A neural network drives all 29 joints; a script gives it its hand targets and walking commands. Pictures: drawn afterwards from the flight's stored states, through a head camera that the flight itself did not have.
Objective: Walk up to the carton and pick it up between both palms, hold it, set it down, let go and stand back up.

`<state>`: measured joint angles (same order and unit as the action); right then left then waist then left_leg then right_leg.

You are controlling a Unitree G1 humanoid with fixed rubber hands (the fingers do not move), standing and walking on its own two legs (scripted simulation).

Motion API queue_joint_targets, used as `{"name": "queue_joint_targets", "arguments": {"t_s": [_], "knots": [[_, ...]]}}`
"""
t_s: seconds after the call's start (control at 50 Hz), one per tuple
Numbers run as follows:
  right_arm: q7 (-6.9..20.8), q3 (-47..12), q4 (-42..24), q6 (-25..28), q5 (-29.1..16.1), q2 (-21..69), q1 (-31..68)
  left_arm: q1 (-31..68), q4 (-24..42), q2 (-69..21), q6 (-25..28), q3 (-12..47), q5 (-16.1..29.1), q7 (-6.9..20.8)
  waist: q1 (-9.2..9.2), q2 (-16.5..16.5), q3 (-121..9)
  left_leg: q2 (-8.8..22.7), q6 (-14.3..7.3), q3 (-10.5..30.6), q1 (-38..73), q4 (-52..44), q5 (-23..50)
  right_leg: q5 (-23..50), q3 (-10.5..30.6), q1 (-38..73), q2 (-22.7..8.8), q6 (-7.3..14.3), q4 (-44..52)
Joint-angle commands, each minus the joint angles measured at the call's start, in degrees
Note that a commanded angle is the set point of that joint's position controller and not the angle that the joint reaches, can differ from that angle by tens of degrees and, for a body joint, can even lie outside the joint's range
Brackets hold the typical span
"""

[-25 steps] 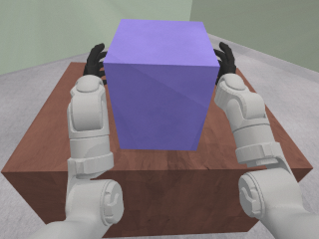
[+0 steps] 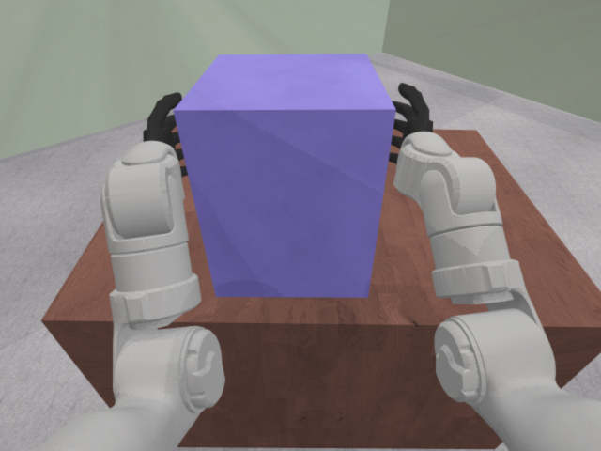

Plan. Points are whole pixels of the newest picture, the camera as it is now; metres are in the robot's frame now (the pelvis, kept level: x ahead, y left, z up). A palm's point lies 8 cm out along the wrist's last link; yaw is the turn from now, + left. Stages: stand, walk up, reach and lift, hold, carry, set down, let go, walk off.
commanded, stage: hold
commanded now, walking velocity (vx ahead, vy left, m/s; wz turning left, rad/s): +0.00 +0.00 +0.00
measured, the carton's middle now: (292, 173) +0.40 +0.02 +0.21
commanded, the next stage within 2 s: none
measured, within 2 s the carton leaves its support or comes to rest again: neither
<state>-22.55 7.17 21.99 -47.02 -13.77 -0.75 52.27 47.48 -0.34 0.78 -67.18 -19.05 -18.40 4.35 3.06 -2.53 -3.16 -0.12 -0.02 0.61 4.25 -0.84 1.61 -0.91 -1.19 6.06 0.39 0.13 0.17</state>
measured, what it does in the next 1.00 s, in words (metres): stands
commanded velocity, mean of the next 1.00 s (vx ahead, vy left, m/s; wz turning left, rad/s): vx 0.00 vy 0.00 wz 0.00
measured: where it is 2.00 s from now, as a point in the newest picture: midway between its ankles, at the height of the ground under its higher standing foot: outside the picture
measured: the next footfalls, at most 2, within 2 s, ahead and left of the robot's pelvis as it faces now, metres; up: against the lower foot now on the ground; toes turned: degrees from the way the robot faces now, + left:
none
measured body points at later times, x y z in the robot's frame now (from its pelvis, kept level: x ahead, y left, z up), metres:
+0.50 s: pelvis +0.00 +0.01 +0.00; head -0.05 +0.03 +0.45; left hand +0.37 +0.17 +0.26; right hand +0.38 -0.12 +0.27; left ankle +0.02 +0.12 -0.76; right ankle +0.00 -0.11 -0.76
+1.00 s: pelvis +0.01 +0.00 +0.00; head -0.04 +0.01 +0.45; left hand +0.36 +0.17 +0.27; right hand +0.39 -0.12 +0.27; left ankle +0.02 +0.12 -0.76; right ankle +0.00 -0.11 -0.76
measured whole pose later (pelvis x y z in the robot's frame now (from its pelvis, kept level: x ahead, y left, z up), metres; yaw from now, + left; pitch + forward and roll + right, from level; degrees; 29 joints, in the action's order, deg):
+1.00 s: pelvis +0.01 +0.00 +0.00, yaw -1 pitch -5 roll +0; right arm -23.9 3.0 17.6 -47.9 -16.1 -1.7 52.3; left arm 46.3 8.2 -0.3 -70.6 -20.2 -21.8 6.2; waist 2.9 -1.5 -3.1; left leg 0.1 0.1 -0.4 7.0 -4.8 2.5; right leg -0.8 0.5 7.5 0.7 0.3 2.1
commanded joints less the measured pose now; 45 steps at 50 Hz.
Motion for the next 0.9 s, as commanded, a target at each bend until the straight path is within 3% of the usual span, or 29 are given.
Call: {"name": "queue_joint_targets", "arguments": {"t_s": [0.0, 0.08, 0.18, 0.26, 0.34, 0.36, 0.44, 0.52, 0.58, 0.72, 0.78, 0.88], "knots": [[5.98, -13.08, -11.06, 3.35, -7.66, 22.14, 36.69, 37.53, 5.52, -24.87, 3.59, 19.30, 10.96, 7.66, 0.29, 5.40, -17.56, 1.12, -0.36, -0.15, 1.98, 0.53, 5.29, 0.07, 2.70, 1.61, -0.31, -3.62, -1.52], [7.11, -15.49, -14.62, 4.89, -9.49, 22.99, 40.11, 38.33, 8.00, -25.84, 4.19, 20.22, 11.62, 6.16, -1.22, 6.16, -25.13, 1.63, 0.21, -0.12, 6.88, 2.25, 12.61, 3.74, 2.65, 1.61, 0.28, -2.76, -1.61], [7.39, -17.67, -13.96, 4.95, -9.57, 21.35, 37.94, 37.13, 10.63, -25.54, 3.06, 22.03, 11.66, 5.47, 0.32, 5.15, -27.29, 1.16, 1.57, -0.60, 11.08, 3.05, 16.04, 6.20, 1.89, 0.67, 1.10, -2.85, -1.10], [7.18, -16.06, -12.68, 4.35, -9.11, 20.37, 35.35, 35.22, 10.10, -25.16, 1.71, 21.78, 11.01, 6.12, 0.96, 6.15, -22.54, 1.25, 1.69, -0.77, 8.69, 2.43, 13.35, 5.42, 2.77, 1.76, 0.89, -2.97, -0.47], [7.14, -15.57, -11.25, 3.88, -8.65, 19.90, 35.26, 35.27, 8.84, -24.19, 0.83, 19.99, 10.19, 7.34, 0.95, 4.80, -19.91, 0.79, 1.51, -0.99, 8.03, 1.43, 11.33, 5.60, 2.70, 2.54, 0.69, -3.39, -0.38], [7.04, -14.80, -10.58, 3.68, -8.53, 19.50, 34.77, 35.39, 9.32, -23.99, 0.67, 19.84, 9.83, 7.68, 0.69, 6.09, -18.77, 0.75, 1.87, -1.01, 7.20, 1.13, 11.67, 5.63, 2.89, 2.74, 0.57, -3.31, -0.14], [6.92, -15.92, -12.63, 3.75, -9.55, 20.51, 36.45, 35.57, 10.17, -24.68, 0.35, 19.66, 9.43, 8.34, 0.17, 6.08, -20.31, 0.86, 1.97, -0.71, 8.65, 1.17, 12.66, 6.37, 2.67, 3.97, 0.77, -3.40, -0.95], [6.60, -16.70, -13.54, 3.41, -10.24, 20.76, 36.71, 35.36, 10.04, -24.39, -0.37, 19.30, 9.11, 8.92, -0.44, 5.40, -18.30, 0.94, 1.22, -1.00, 7.53, 1.37, 13.27, 7.67, 3.02, 4.95, 0.56, -3.67, -1.43], [6.03, -16.38, -16.08, 3.39, -10.12, 21.01, 37.01, 34.16, 11.05, -24.31, -0.37, 19.61, 9.67, 9.21, 0.30, 5.38, -20.48, 0.68, 1.09, -0.29, 8.54, 1.64, 14.46, 9.07, 3.40, 5.47, 0.43, -4.10, -1.40], [5.50, -16.38, -13.32, 2.34, -9.78, 21.16, 36.27, 35.51, 10.41, -23.26, -0.88, 18.61, 9.34, 10.32, -0.06, 4.09, -18.71, 0.80, 0.22, -0.58, 8.08, 0.71, 11.11, 6.88, 3.03, 4.77, 0.14, -4.59, -1.21], [5.36, -16.26, -13.29, 2.09, -10.01, 20.93, 36.19, 34.55, 8.90, -22.72, -0.97, 17.56, 9.09, 10.72, -0.61, 3.66, -18.26, 0.31, 0.15, -0.52, 7.26, 0.15, 12.96, 9.71, 3.48, 5.85, -0.08, -4.78, -1.85], [4.87, -17.87, -17.25, 1.98, -10.83, 22.26, 37.45, 35.74, 12.48, -23.88, -0.93, 19.58, 10.08, 11.15, -0.15, 4.29, -22.23, 0.33, 1.14, -0.42, 10.24, 1.13, 17.32, 12.07, 3.22, 5.71, 0.23, -4.59, -1.47]]}}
